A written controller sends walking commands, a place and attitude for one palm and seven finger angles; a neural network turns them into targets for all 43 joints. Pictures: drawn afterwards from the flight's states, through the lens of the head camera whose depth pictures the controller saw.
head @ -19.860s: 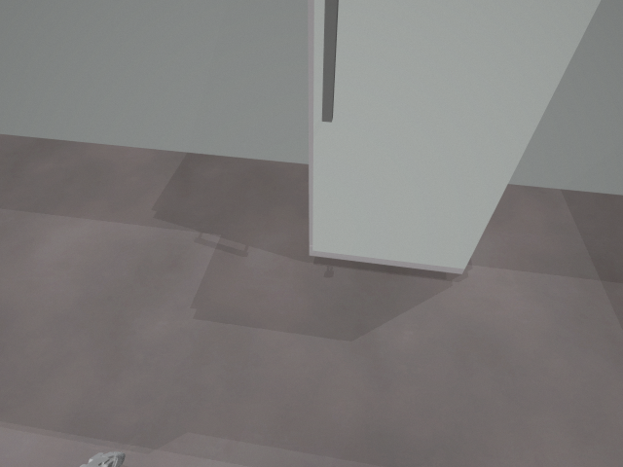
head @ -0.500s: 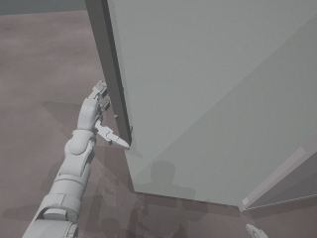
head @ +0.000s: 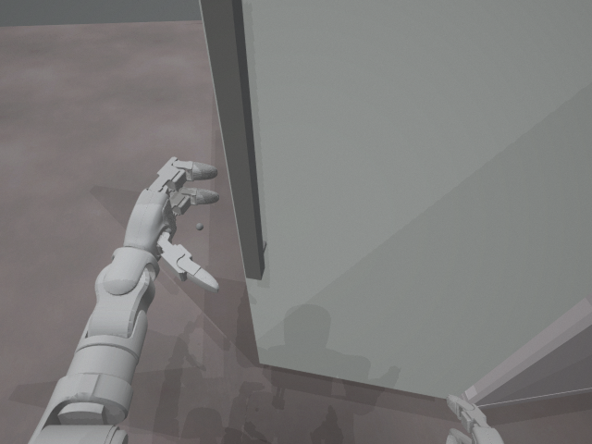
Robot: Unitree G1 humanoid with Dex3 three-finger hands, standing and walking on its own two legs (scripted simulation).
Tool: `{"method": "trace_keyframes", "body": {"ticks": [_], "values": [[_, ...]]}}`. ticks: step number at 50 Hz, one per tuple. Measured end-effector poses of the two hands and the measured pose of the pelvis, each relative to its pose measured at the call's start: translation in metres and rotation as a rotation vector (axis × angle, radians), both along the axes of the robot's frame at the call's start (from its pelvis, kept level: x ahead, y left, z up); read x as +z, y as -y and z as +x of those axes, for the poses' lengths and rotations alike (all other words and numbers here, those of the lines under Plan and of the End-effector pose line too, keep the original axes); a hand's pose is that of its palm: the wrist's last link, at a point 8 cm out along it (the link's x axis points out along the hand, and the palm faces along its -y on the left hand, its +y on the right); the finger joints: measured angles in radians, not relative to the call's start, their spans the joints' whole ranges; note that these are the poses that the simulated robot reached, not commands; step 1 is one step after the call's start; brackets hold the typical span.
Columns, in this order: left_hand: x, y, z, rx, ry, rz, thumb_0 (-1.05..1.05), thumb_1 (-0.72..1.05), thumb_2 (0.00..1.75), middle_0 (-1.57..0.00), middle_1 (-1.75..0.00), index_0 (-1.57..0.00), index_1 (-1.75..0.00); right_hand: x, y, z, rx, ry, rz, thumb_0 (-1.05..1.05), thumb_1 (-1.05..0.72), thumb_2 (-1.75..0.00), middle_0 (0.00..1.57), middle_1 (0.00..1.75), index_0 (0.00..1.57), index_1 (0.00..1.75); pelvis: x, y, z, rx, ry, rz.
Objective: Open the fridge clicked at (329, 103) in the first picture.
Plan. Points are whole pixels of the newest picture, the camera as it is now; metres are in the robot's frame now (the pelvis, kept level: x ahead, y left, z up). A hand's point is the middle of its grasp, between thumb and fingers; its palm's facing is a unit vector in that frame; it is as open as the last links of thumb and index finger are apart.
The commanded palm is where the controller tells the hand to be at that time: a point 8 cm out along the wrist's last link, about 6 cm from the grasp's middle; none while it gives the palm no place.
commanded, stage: slip the hand off the handle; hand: left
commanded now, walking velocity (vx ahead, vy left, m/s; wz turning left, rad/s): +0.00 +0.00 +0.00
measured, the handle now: (247, 146) +0.42 +0.08 +0.21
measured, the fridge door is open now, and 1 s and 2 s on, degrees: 72 72 72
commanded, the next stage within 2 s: draw the hand back to the body in 0.86 s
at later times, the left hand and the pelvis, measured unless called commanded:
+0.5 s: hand (170, 262) +0.31 +0.17 +0.10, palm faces -0.11 -0.98 -0.14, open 14.7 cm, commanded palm +0.29 +0.23 +0.12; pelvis -0.01 +0.00 +0.00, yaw +0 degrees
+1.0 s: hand (141, 322) +0.23 +0.18 +0.10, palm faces -0.09 -0.98 -0.15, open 14.7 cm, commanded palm +0.22 +0.24 +0.12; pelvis -0.01 +0.00 +0.00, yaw +2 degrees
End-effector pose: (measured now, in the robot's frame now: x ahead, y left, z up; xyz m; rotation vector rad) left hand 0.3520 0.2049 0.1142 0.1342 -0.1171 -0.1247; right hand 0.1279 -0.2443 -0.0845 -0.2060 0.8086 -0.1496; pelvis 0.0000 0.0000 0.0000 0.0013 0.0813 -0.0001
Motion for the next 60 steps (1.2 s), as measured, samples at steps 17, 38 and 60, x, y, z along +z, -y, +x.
{"method": "trace_keyframes", "body": {"ticks": [17, 38, 60], "values": [[0.000, -0.025, -0.019, -0.017, 0.009, -0.010, -0.01, -0.55, 0.20, -0.25, -1.15, -0.25, -1.15, -0.004, 0.003, -0.027, -0.047, -0.037, -0.013, 0.01, -0.90, -0.90, 0.20, 0.30, 0.20, 0.30, -0.002, -0.006, -0.004, -0.009, 0.001, -0.007], [0.000, -0.036, -0.100, 0.015, 0.014, -0.002, -0.01, -0.55, 0.20, -0.25, -1.15, -0.25, -1.15, 0.021, -0.013, 0.032, 0.070, 0.193, 0.005, 0.01, -0.90, -0.90, 0.20, 0.30, 0.20, 0.30, -0.001, 0.002, -0.009, 0.016, 0.048, -0.010], [0.012, -0.042, -0.129, 0.133, -0.056, -0.083, -0.01, -0.55, 0.20, -0.25, -1.15, -0.25, -1.15, 0.028, -0.023, 0.039, 0.095, 0.277, 0.019, 0.01, -0.90, -0.90, 0.20, 0.30, 0.20, 0.30, 0.003, 0.002, -0.004, 0.031, 0.078, -0.012]]}}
